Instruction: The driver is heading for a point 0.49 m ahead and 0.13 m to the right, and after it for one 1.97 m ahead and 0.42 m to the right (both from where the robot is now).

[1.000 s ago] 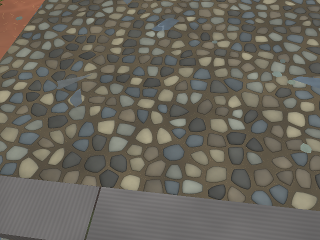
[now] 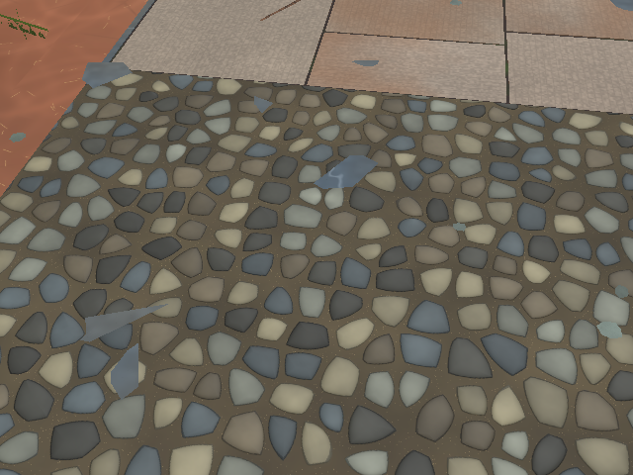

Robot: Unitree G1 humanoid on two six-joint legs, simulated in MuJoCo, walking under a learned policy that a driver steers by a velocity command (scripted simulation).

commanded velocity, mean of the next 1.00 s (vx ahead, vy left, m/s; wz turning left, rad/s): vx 0.17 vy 0.00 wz -0.38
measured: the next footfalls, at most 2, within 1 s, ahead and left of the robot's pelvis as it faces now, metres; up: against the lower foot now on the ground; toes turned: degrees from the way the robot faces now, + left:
left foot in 0.34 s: +0.33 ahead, +0.08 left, +0.00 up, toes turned -3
right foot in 0.80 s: +0.20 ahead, -0.11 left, +0.00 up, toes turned -24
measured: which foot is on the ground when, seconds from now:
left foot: up 0.00-0.32, down 0.34-0.80, up 0.82-1.00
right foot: down 0.00-0.36, up 0.38-0.78, down 0.80-1.00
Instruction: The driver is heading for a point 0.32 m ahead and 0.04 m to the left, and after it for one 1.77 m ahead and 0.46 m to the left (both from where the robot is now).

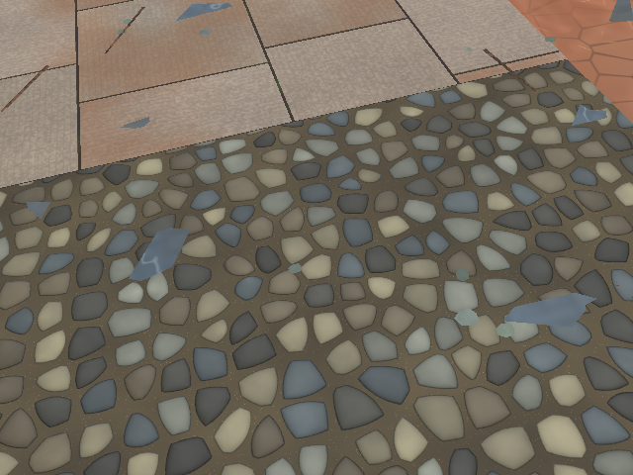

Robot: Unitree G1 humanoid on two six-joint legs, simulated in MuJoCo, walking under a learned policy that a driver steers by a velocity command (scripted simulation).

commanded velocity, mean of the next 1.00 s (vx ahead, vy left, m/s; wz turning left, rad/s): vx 0.20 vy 0.00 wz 0.16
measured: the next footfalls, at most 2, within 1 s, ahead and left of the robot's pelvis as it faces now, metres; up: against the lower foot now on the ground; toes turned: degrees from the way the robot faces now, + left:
left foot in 0.24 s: +0.11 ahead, +0.11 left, +0.00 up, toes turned -3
right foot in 0.64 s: +0.32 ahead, -0.08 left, +0.00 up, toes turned +4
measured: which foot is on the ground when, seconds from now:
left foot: up 0.00-0.22, down 0.24-0.64, up 0.66-1.00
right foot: down 0.00-0.24, up 0.26-0.62, down 0.64-1.00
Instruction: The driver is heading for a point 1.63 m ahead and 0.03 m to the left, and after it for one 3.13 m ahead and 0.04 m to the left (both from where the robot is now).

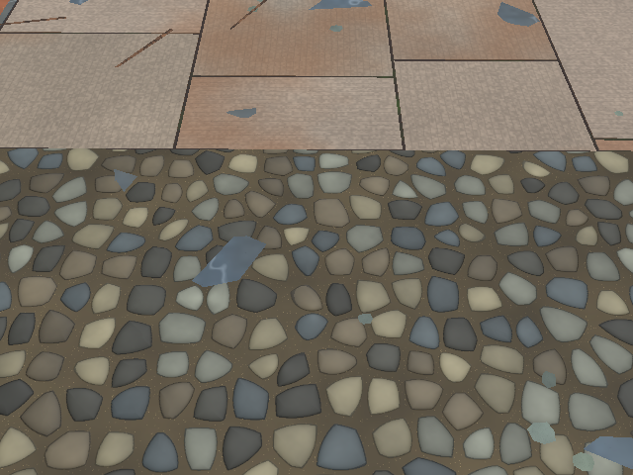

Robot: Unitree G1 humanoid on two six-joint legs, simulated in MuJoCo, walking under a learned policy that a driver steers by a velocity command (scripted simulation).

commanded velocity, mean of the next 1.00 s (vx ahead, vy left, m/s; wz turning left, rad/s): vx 0.01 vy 0.00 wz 0.21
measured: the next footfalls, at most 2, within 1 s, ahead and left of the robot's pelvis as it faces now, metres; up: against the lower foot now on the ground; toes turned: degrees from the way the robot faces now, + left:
left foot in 0.08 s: +0.04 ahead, +0.11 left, +0.00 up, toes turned +6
right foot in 0.50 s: +0.06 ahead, -0.09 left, +0.00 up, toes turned +10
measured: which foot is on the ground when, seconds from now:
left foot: up 0.00-0.06, down 0.08-1.00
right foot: down 0.00-0.08, up 0.10-0.48, down 0.50-1.00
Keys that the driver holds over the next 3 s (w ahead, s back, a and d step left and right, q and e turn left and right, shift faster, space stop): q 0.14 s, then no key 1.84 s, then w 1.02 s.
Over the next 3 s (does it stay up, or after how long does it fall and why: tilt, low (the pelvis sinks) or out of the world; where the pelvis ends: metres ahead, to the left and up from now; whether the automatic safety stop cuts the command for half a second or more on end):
stays up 0.44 0.10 0.00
